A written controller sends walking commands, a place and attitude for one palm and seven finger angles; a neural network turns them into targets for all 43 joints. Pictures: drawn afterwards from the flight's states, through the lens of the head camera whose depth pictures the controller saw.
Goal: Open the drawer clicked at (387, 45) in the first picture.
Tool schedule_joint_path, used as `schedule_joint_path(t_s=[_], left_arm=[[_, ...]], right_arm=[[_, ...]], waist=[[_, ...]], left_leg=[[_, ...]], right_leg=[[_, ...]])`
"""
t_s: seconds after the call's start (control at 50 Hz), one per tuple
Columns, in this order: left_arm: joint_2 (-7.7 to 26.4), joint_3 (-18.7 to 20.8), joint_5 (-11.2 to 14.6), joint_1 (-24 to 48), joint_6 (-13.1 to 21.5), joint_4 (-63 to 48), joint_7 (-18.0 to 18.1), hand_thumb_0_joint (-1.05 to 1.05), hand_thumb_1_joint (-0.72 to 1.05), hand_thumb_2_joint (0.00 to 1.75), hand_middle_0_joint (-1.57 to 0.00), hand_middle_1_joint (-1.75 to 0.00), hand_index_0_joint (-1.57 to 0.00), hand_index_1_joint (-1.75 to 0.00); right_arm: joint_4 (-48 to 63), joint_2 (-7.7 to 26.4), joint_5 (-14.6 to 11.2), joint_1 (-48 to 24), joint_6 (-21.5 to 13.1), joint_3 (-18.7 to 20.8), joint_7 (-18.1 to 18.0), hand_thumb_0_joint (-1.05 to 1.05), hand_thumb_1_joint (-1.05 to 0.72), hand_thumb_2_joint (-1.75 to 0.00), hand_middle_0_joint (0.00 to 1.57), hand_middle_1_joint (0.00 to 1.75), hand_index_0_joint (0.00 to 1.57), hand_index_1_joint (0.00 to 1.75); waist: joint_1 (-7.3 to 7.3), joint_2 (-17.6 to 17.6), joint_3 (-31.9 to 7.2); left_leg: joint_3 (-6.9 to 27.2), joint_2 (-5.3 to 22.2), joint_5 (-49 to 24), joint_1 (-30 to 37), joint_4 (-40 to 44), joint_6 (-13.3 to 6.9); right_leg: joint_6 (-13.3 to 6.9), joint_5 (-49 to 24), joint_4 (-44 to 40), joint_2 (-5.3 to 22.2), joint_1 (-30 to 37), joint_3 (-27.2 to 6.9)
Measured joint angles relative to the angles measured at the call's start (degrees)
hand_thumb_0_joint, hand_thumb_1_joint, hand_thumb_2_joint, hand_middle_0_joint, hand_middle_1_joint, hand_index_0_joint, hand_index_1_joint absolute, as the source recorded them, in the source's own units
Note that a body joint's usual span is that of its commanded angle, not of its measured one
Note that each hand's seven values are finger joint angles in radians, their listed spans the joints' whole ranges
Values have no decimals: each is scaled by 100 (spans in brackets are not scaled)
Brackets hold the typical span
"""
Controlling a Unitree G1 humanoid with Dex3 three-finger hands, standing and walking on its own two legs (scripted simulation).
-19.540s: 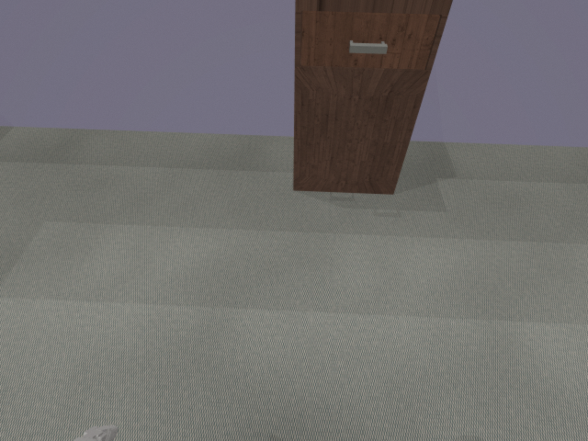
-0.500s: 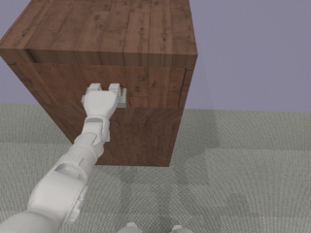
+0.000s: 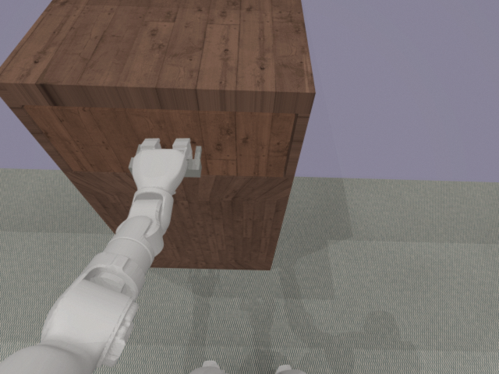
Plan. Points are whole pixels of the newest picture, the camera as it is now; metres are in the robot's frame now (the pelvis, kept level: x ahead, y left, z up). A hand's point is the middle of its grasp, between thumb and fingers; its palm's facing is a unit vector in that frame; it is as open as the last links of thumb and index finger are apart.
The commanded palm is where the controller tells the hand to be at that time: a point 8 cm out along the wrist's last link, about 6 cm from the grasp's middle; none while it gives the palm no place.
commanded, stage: close the thumb around the handle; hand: left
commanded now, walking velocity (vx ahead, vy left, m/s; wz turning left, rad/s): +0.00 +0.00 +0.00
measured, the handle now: (168, 158) +0.49 +0.14 +0.01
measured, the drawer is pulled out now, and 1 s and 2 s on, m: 0.00 0.11 0.23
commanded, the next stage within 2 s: pull the drawer open in 0.08 s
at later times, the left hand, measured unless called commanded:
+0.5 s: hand (165, 201) +0.42 +0.14 -0.01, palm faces -0.02 -0.06 -1.00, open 5.5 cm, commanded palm +0.37 +0.14 +0.05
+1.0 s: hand (158, 238) +0.34 +0.15 -0.01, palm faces +0.00 -0.07 -1.00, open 5.6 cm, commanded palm +0.31 +0.15 +0.05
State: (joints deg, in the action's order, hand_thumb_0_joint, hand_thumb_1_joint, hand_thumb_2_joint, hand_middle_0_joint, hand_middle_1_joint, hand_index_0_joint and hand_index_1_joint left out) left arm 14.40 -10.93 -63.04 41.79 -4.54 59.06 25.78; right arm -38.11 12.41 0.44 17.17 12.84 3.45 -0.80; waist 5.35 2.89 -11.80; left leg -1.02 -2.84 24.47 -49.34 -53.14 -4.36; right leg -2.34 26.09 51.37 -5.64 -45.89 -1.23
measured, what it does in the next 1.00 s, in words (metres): stands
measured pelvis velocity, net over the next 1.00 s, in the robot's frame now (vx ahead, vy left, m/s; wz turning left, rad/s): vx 0.00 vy -0.01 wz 0.01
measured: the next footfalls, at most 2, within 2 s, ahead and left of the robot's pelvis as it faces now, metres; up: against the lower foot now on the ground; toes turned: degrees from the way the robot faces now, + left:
none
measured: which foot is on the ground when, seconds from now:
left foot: down 0.00-1.00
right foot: down 0.00-1.00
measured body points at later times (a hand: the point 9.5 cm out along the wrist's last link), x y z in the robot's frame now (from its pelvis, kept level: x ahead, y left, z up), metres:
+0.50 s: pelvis +0.01 +0.00 +0.01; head +0.07 -0.01 +0.45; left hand +0.41 +0.14 +0.05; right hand +0.08 -0.26 -0.13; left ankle +0.00 +0.07 -0.68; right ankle -0.03 -0.10 -0.68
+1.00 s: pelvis +0.00 -0.01 +0.01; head +0.04 -0.02 +0.45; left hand +0.34 +0.15 +0.04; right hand +0.15 -0.25 -0.12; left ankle +0.00 +0.07 -0.68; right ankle -0.03 -0.10 -0.68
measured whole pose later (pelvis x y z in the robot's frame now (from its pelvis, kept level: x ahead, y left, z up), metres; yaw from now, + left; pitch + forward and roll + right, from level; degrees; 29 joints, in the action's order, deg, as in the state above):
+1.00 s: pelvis +0.00 -0.01 +0.01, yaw +1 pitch +14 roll -1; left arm 12.6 -15.4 -63.7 15.3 -4.7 33.5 25.8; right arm -34.5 12.0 0.0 10.3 13.6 3.2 0.4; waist -0.1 3.2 -11.1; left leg -1.0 -3.4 24.4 -41.3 -51.3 -3.8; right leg -3.0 26.7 50.9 -5.1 -38.4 -1.3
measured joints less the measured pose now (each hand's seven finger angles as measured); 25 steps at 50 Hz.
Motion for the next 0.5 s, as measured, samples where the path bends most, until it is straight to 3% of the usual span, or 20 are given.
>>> schedule_joint_path(t_s=[0.28, 0.5], left_arm=[[-31, 7, -28, -365, 31, -308, 44, 0, 72, 80, -34, -135, -42, -135], [-137, -79, -29, -1281, 38, -1198, 50, 1, 72, 79, -32, -135, -42, -135]], right_arm=[[-15, -11, 18, -13, 56, 54, 49, 0, -91, -90, 20, 29, 20, 30], [107, -7, -6, -129, 150, 78, 126, 0, -91, -90, 20, 29, 20, 30]], waist=[[-76, 22, -21], [-255, 24, -34]], left_leg=[[-39, 11, 28, 140, 65, 4], [-76, 10, 32, 488, 242, 6]], right_leg=[[-6, 20, -47, -10, 119, -48], [-14, 20, -197, -9, 444, -107]])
